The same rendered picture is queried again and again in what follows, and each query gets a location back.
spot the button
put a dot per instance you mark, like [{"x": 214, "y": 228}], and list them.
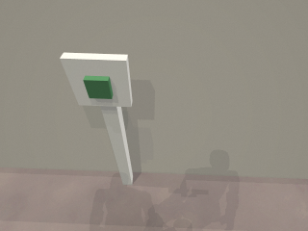
[{"x": 98, "y": 87}]

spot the panel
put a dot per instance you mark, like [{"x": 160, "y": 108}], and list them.
[{"x": 115, "y": 66}]

